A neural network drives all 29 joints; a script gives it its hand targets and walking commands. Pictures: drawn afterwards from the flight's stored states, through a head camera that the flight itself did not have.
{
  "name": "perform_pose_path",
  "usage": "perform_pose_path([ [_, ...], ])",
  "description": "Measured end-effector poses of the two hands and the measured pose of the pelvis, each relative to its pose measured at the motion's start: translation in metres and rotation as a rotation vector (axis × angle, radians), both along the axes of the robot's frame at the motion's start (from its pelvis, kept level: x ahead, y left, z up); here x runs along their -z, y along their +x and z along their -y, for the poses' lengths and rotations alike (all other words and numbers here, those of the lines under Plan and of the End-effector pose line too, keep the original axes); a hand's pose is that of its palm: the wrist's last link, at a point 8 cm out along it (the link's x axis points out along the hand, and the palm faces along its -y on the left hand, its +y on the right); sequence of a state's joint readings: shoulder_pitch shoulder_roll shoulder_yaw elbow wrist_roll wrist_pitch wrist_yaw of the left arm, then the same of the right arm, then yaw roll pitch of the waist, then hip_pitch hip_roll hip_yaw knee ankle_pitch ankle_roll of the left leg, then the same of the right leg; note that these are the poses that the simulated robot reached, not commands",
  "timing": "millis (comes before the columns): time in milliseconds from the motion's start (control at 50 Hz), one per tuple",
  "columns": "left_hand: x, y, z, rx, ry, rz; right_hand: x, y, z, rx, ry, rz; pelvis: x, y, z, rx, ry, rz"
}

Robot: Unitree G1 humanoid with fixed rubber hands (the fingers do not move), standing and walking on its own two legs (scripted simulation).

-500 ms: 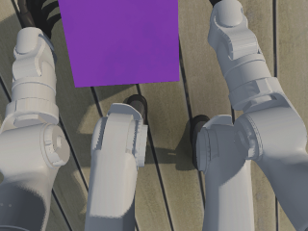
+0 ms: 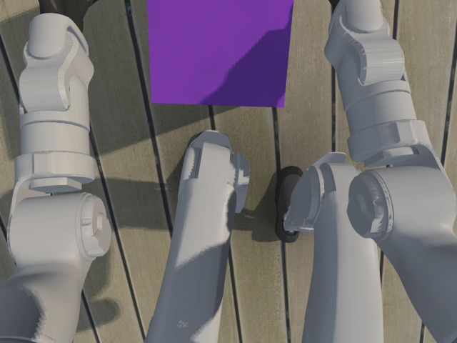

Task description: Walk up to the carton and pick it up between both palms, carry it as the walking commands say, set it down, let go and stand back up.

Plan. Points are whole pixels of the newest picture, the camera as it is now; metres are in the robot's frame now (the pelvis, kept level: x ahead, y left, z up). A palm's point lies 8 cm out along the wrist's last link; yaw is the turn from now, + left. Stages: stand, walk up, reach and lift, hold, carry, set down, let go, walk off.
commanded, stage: set down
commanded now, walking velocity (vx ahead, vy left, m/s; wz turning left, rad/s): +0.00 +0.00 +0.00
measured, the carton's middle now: (220, 14) +0.52 +0.14 -0.31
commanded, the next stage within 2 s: let go in 0.92 s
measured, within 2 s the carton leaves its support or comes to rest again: neither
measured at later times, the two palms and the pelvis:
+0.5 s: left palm out of the picture +0.46 +0.33 -0.01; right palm out of the picture +0.54 -0.02 -0.01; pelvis +0.01 +0.00 +0.12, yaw +2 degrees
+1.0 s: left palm out of the picture +0.47 +0.32 +0.11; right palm out of the picture +0.55 -0.04 +0.11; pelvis +0.06 +0.01 +0.22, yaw +2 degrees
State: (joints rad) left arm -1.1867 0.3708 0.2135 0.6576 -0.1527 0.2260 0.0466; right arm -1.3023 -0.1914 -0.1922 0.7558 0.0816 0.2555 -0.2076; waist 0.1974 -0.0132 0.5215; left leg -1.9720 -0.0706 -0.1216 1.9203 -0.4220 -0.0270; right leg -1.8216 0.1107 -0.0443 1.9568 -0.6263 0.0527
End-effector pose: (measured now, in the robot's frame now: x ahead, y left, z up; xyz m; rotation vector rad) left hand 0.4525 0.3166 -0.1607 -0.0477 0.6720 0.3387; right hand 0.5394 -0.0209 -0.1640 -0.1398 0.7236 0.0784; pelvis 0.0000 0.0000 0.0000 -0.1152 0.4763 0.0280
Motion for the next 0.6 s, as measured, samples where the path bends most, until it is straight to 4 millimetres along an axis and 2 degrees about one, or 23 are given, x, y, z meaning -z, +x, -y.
perform_pose_path([
  [140, -0.051, 0.022, 0.004, 0.026, 0.004, 0.033, -0.041, 0.001, 0.023, 0.029, -0.015, 0.044, -0.030, 0.000, 0.000, 0.003, 0.016, 0.006],
  [220, -0.072, 0.025, 0.005, 0.017, -0.007, 0.031, -0.068, 0.000, 0.028, 0.021, -0.015, 0.049, -0.050, 0.002, 0.000, 0.016, 0.034, 0.008],
  [320, -0.095, 0.018, 0.002, 0.011, -0.012, 0.017, -0.099, -0.001, 0.021, 0.003, -0.017, 0.044, -0.075, 0.006, 0.001, 0.018, 0.042, 0.017],
  [460, -0.140, 0.006, -0.011, -0.003, -0.006, 0.028, -0.142, 0.001, 0.004, -0.007, -0.018, 0.046, -0.107, 0.011, 0.001, -0.007, 0.036, 0.054],
  [600, -0.184, 0.012, -0.015, 0.012, -0.001, 0.041, -0.181, 0.003, 0.003, 0.004, -0.036, 0.045, -0.136, 0.017, -0.002, -0.037, 0.020, 0.081],
])
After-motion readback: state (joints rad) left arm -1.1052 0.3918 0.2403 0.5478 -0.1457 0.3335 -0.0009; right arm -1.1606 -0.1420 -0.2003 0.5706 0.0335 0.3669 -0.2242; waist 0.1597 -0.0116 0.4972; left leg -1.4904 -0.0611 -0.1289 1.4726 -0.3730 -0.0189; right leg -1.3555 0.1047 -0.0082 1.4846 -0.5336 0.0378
